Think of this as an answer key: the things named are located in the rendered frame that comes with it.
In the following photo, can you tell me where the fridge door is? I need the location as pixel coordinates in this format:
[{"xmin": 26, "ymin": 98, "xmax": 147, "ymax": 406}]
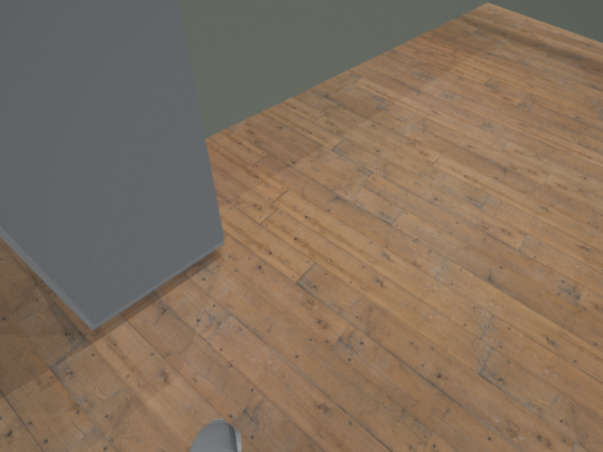
[{"xmin": 0, "ymin": 0, "xmax": 224, "ymax": 325}]

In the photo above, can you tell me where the left robot thigh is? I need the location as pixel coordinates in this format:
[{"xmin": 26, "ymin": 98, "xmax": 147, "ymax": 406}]
[{"xmin": 188, "ymin": 423, "xmax": 241, "ymax": 452}]

